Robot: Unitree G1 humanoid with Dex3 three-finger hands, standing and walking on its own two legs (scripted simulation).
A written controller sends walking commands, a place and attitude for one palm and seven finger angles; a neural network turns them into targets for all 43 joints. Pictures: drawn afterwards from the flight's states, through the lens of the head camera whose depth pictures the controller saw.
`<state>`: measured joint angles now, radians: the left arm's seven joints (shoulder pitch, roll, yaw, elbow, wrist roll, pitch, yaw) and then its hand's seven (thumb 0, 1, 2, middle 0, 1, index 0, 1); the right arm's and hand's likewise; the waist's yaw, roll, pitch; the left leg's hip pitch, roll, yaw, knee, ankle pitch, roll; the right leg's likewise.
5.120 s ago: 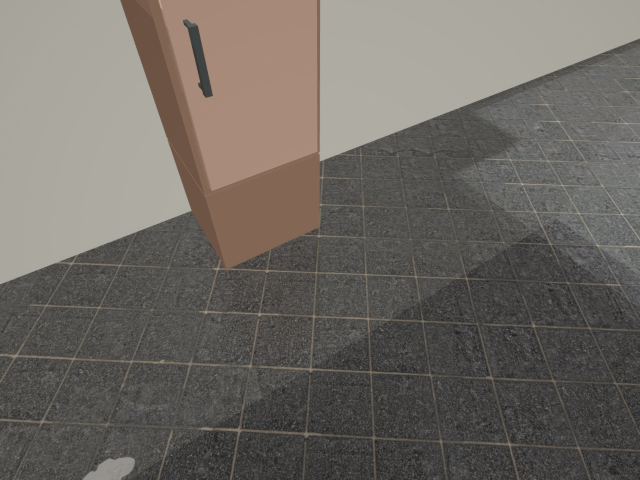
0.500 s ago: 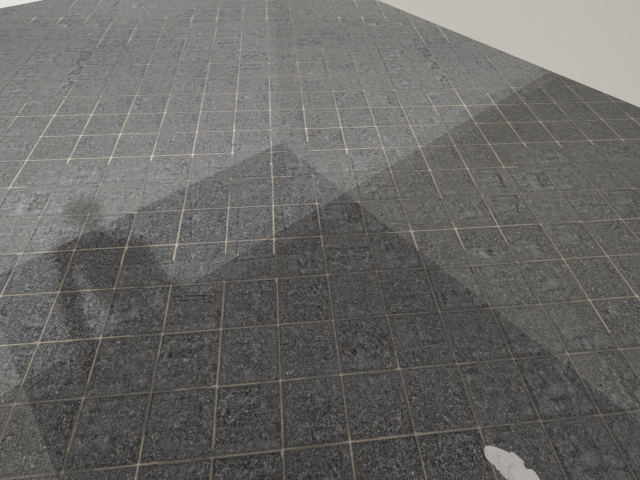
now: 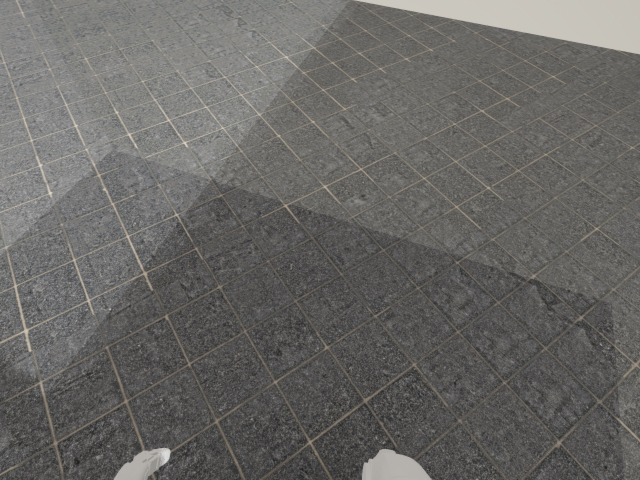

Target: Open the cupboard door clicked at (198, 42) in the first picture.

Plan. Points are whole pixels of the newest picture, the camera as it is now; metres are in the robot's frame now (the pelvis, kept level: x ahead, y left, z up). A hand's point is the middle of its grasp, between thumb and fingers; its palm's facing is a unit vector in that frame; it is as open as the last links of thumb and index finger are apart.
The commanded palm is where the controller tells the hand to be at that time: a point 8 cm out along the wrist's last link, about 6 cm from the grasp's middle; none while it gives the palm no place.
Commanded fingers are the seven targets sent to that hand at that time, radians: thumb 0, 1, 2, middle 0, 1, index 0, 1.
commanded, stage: walk to a spot facing it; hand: left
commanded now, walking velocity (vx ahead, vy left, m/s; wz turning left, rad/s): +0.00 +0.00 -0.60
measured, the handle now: out of the picture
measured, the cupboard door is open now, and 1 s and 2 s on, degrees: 0 0 0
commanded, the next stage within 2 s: turn to face it in 0.20 s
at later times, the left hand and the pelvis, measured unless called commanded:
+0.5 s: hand (204, 447) +0.18 +0.17 -0.16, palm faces -0.13 -0.97 -0.22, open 7.4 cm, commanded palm none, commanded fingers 0.00 0.90 0.90 -0.20 -0.30 -0.20 -0.30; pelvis +0.07 +0.00 +0.00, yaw -9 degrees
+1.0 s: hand out of the picture +0.13 +0.18 -0.14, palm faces +0.10 -0.95 -0.30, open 7.4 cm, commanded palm none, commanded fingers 0.00 0.90 0.90 -0.20 -0.30 -0.20 -0.30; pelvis +0.04 -0.03 +0.00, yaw +5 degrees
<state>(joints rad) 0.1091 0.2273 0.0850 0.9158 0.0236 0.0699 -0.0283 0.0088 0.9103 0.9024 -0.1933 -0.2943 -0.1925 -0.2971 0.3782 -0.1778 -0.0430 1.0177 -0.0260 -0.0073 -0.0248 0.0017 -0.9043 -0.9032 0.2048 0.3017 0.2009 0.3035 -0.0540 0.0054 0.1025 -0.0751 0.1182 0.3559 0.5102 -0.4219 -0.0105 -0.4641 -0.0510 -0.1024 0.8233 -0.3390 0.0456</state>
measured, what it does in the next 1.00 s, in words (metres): steps on the spot: right foot, then left foot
